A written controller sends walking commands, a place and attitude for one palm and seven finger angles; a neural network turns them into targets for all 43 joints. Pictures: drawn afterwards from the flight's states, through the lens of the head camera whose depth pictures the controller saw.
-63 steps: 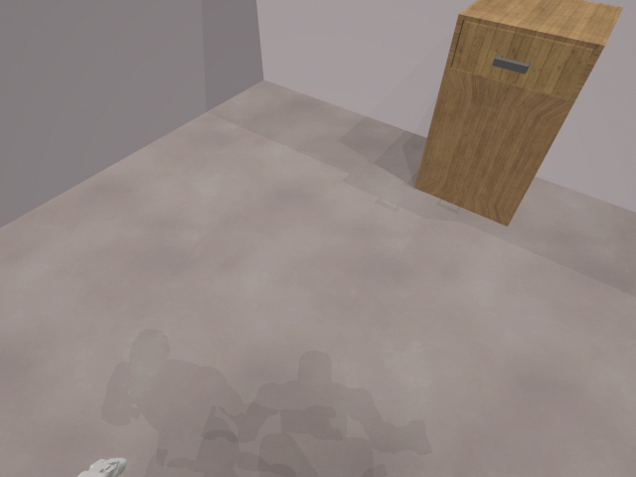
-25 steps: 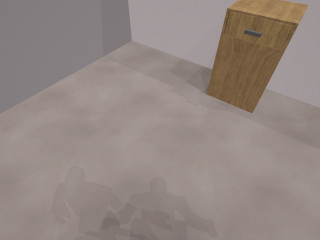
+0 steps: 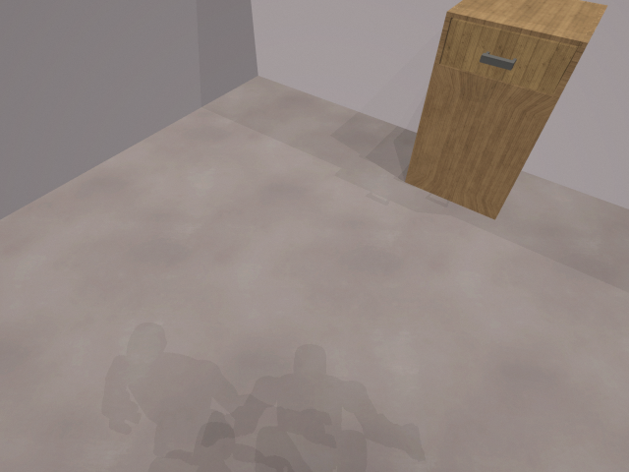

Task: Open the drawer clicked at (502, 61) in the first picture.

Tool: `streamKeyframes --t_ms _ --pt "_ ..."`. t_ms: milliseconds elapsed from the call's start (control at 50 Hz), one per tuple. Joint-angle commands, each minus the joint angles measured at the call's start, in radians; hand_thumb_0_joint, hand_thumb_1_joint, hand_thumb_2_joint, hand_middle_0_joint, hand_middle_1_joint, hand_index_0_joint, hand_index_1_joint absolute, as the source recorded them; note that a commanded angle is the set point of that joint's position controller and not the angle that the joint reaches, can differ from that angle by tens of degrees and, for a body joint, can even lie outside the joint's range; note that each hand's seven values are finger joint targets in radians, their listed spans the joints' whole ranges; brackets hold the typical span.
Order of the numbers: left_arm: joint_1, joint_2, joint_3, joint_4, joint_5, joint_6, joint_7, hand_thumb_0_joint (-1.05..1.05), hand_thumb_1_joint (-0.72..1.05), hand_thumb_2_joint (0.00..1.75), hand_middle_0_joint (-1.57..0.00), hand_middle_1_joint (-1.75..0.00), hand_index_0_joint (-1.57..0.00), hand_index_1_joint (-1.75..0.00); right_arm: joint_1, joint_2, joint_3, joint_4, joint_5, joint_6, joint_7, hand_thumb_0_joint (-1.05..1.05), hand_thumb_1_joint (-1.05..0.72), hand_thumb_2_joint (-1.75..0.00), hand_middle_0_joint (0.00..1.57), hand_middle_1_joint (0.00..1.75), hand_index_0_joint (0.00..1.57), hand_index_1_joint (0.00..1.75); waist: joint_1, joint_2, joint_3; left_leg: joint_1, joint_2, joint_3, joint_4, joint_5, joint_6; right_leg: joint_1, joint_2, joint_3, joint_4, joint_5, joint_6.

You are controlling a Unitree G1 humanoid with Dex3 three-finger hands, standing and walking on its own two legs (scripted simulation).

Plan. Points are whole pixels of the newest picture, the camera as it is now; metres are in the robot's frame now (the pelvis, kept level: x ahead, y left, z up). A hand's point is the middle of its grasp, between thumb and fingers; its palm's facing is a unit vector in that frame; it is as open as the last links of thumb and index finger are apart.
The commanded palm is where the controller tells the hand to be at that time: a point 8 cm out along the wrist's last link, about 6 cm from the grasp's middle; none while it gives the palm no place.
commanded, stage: look at it before walking up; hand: left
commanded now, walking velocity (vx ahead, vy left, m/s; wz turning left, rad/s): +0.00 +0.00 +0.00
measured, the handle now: (498, 59) +1.43 -0.58 -0.09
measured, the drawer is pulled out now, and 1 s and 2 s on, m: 0.00 0.00 0.00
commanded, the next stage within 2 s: walk to a spot facing it in 0.38 s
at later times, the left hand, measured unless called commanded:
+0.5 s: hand out of the picture +0.08 +0.25 -0.15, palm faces -0.03 -0.94 -0.35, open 7.3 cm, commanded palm none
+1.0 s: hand out of the picture +0.08 +0.14 -0.17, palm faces -0.15 -0.97 -0.19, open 7.3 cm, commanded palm none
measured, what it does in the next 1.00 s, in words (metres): walks ahead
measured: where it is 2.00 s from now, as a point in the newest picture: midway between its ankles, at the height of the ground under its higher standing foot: (365, 385)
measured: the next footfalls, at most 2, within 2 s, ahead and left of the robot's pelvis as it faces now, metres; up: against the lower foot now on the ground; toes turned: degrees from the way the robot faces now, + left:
left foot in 1.28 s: +0.39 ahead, +0.05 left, +0.00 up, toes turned -13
right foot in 1.78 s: +0.48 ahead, -0.27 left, +0.00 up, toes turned -43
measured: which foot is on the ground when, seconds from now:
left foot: down 0.00-0.80, up 0.82-1.00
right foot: down 0.00-1.00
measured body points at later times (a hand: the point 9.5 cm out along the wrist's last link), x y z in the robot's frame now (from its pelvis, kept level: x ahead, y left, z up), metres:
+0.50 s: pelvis +0.01 +0.00 +0.00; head +0.01 +0.00 +0.45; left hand +0.09 +0.30 -0.13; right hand +0.09 -0.30 -0.13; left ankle +0.00 +0.13 -0.75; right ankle +0.00 -0.12 -0.75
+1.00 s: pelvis +0.10 -0.04 -0.01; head +0.11 -0.06 +0.44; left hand +0.09 +0.19 -0.15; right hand +0.09 -0.29 -0.16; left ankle +0.14 +0.10 -0.67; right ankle +0.04 -0.11 -0.75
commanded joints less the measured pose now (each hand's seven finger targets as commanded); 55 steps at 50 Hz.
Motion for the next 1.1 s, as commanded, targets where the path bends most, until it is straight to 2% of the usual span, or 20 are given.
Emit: streamKeyframes --t_ms 0,460,500,540,600,620,640,660,680,720,740,760,780,800,820,840,880,940,980,1080 --pt "-0.046 0.21 0.046 -0.064 -0.005 -0.025 0.01 0.0 0.9 0.9 -0.2 -0.3 -0.2 -0.3 -0.059 -0.207 -0.037 -0.069 -0.004 -0.026 -0.01 0.0 -0.9 -0.9 0.2 0.3 0.2 0.3 0.006 -0.003 -0.061 0.015 0.112 -0.089 -0.052 0.134 0.035 0.0 -0.117 0.104 -0.07 0.144 -0.029" --pt "-0.042 0.213 0.046 -0.058 -0.005 -0.026 0.01 0.0 0.9 0.9 -0.2 -0.3 -0.2 -0.3 -0.068 -0.212 -0.036 -0.07 -0.003 -0.027 -0.011 0.0 -0.9 -0.9 0.2 0.3 0.2 0.3 0.008 0.002 -0.066 0.041 0.117 -0.084 -0.062 0.177 0.033 0.02 -0.119 0.096 -0.08 0.19 -0.026" --pt "0.007 0.113 0.028 -0.038 -0.006 -0.006 0.011 0.0 0.9 0.9 -0.2 -0.3 -0.2 -0.3 -0.012 -0.108 -0.012 -0.048 -0.011 -0.012 -0.009 0.0 -0.9 -0.9 0.2 0.3 0.2 0.3 0.006 -0.013 -0.065 0.044 0.115 -0.049 -0.036 0.075 0.013 -0.002 -0.104 0.103 -0.069 0.087 -0.017" --pt "0.044 0.093 0.031 -0.045 0.0 0.014 0.003 0.0 0.9 0.9 -0.2 -0.3 -0.2 -0.3 0.029 -0.093 -0.018 -0.052 -0.016 0.001 -0.008 0.0 -0.9 -0.9 0.2 0.3 0.2 0.3 0.006 -0.001 -0.017 0.016 0.118 -0.038 -0.027 -0.136 0.017 -0.081 -0.077 0.126 -0.053 -0.137 -0.024" --pt "0.066 0.092 0.052 -0.095 0.007 0.024 -0.017 0.0 0.9 0.9 -0.2 -0.3 -0.2 -0.3 0.06 -0.132 -0.043 -0.086 -0.02 0.004 -0.008 0.0 -0.9 -0.9 0.2 0.3 0.2 0.3 0.002 0.053 0.085 -0.036 0.167 -0.092 -0.07 -0.385 0.055 -0.222 -0.019 0.123 0.038 -0.301 -0.036" --pt "0.072 0.081 0.056 -0.112 0.007 0.021 -0.022 0.0 0.9 0.9 -0.2 -0.3 -0.2 -0.3 0.086 -0.153 -0.053 -0.095 -0.019 0.002 -0.009 0.0 -0.9 -0.9 0.2 0.3 0.2 0.3 -0.008 0.096 0.083 -0.007 0.212 -0.147 -0.096 -0.437 0.084 -0.275 0.012 0.092 0.128 -0.301 -0.033" --pt "0.075 0.056 0.06 -0.129 0.007 0.016 -0.027 0.0 0.9 0.9 -0.2 -0.3 -0.2 -0.3 0.109 -0.17 -0.066 -0.102 -0.018 -0.005 -0.012 0.0 -0.9 -0.9 0.2 0.3 0.2 0.3 -0.015 0.154 0.085 0.01 0.285 -0.214 -0.138 -0.45 0.125 -0.319 0.041 0.025 0.256 -0.253 -0.024" --pt "0.055 0.034 0.064 -0.15 0.006 0.012 -0.032 0.0 0.9 0.9 -0.2 -0.3 -0.2 -0.3 0.124 -0.177 -0.075 -0.109 -0.016 -0.014 -0.014 0.0 -0.9 -0.9 0.2 0.3 0.2 0.3 -0.021 0.186 0.086 0.035 0.352 -0.239 -0.161 -0.374 0.167 -0.361 0.019 -0.021 0.367 -0.255 -0.013" --pt "0.032 0.024 0.068 -0.171 0.007 0.006 -0.037 0.0 0.9 0.9 -0.2 -0.3 -0.2 -0.3 0.141 -0.163 -0.078 -0.113 -0.018 -0.022 -0.014 0.0 -0.9 -0.9 0.2 0.3 0.2 0.3 -0.029 0.177 0.079 0.065 0.37 -0.228 -0.148 -0.255 0.188 -0.393 -0.015 -0.017 0.395 -0.293 -0.009" --pt "0.057 0.0 0.074 -0.175 0.005 -0.004 -0.045 0.0 0.9 0.9 -0.2 -0.3 -0.2 -0.3 0.125 -0.138 -0.077 -0.119 -0.021 -0.03 -0.015 0.0 -0.9 -0.9 0.2 0.3 0.2 0.3 -0.004 0.147 0.059 0.041 0.359 -0.116 -0.069 -0.072 0.165 -0.317 -0.044 -0.046 0.34 -0.292 -0.008" --pt "0.13 -0.019 0.079 -0.155 0.006 -0.007 -0.047 0.0 0.9 0.9 -0.2 -0.3 -0.2 -0.3 0.092 -0.129 -0.077 -0.128 -0.022 -0.03 -0.017 0.0 -0.9 -0.9 0.2 0.3 0.2 0.3 0.034 0.133 0.043 -0.025 0.326 -0.037 0.019 -0.036 0.129 -0.189 -0.038 -0.071 0.258 -0.222 -0.011" --pt "0.247 -0.017 0.085 -0.114 0.011 -0.012 -0.046 0.0 0.9 0.9 -0.2 -0.3 -0.2 -0.3 0.071 -0.109 -0.073 -0.134 -0.022 -0.028 -0.015 0.0 -0.9 -0.9 0.2 0.3 0.2 0.3 0.086 0.06 0.007 -0.138 0.259 0.05 0.195 -0.063 0.081 0.007 -0.004 -0.102 0.137 -0.11 -0.019" --pt "0.396 0.081 0.106 -0.074 0.019 -0.029 -0.032 0.0 0.9 0.9 -0.2 -0.3 -0.2 -0.3 0.049 -0.042 -0.06 -0.167 -0.008 -0.027 -0.007 0.0 -0.9 -0.9 0.2 0.3 0.2 0.3 0.145 -0.236 -0.016 -0.388 0.131 0.174 0.548 -0.2 0.009 0.199 -0.179 0.221 -0.066 -0.192 -0.082" --pt "0.484 0.153 0.116 -0.055 0.003 -0.038 -0.013 0.0 0.9 0.9 -0.2 -0.3 -0.2 -0.3 -0.035 -0.003 -0.046 -0.234 -0.01 -0.039 0.003 0.0 -0.9 -0.9 0.2 0.3 0.2 0.3 0.165 -0.374 0.004 -0.605 0.042 0.138 0.769 -0.407 -0.016 0.227 -0.379 0.626 -0.21 -0.114 -0.191" --pt "0.476 0.121 0.111 -0.06 -0.006 -0.042 0.004 0.0 0.9 0.9 -0.2 -0.3 -0.2 -0.3 -0.074 -0.032 -0.054 -0.239 -0.012 -0.043 0.0 0.0 -0.9 -0.9 0.2 0.3 0.2 0.3 0.156 -0.21 0.032 -0.638 0.088 0.027 0.819 -0.33 -0.006 0.197 -0.378 0.626 -0.203 -0.07 -0.231" --pt "0.42 0.096 0.104 -0.07 0.0 -0.044 0.005 0.0 0.9 0.9 -0.2 -0.3 -0.2 -0.3 -0.086 -0.008 -0.056 -0.23 -0.011 -0.045 0.003 0.0 -0.9 -0.9 0.2 0.3 0.2 0.3 0.126 -0.139 0.071 -0.644 0.117 0.012 0.847 -0.258 -0.011 0.142 -0.361 0.58 -0.198 -0.12 -0.254" --pt "0.33 0.032 0.088 -0.093 0.007 -0.052 0.007 0.0 0.9 0.9 -0.2 -0.3 -0.2 -0.3 -0.036 0.012 -0.06 -0.202 -0.021 -0.039 0.009 0.0 -0.9 -0.9 0.2 0.3 0.2 0.3 0.059 -0.047 0.08 -0.588 0.14 0.012 0.801 -0.146 -0.032 0.055 -0.303 0.429 -0.191 -0.061 -0.229" --pt "0.317 0.008 0.085 -0.088 0.006 -0.067 0.007 0.0 0.9 0.9 -0.2 -0.3 -0.2 -0.3 0.026 0.05 -0.066 -0.184 -0.019 -0.023 0.016 0.0 -0.9 -0.9 0.2 0.3 0.2 0.3 0.02 -0.072 0.059 -0.528 0.134 0.04 0.73 -0.041 -0.051 0.005 -0.229 0.273 -0.192 0.084 -0.192" --pt "0.326 -0.002 0.085 -0.078 0.006 -0.072 0.007 0.0 0.9 0.9 -0.2 -0.3 -0.2 -0.3 0.019 0.062 -0.07 -0.194 -0.017 -0.019 0.021 0.0 -0.9 -0.9 0.2 0.3 0.2 0.3 0.016 -0.086 0.062 -0.539 0.129 0.047 0.689 0.013 -0.056 0.007 -0.207 0.244 -0.203 0.092 -0.184" --pt "0.364 -0.014 0.087 -0.05 0.01 -0.074 0.016 0.0 0.9 0.9 -0.2 -0.3 -0.2 -0.3 -0.091 0.09 -0.066 -0.248 -0.014 -0.033 0.03 0.0 -0.9 -0.9 0.2 0.3 0.2 0.3 0.053 -0.102 0.071 -0.545 0.111 0.073 0.503 0.044 -0.05 0.079 -0.193 0.225 -0.171 0.207 -0.173"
